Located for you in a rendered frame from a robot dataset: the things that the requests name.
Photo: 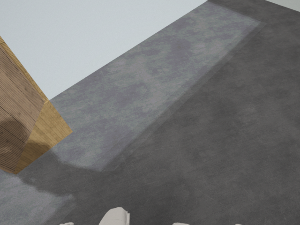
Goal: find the robot left thigh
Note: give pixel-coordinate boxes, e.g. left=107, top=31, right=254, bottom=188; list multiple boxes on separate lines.
left=99, top=208, right=130, bottom=225

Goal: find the cupboard door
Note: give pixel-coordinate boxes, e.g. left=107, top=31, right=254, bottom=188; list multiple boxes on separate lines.
left=0, top=45, right=45, bottom=173

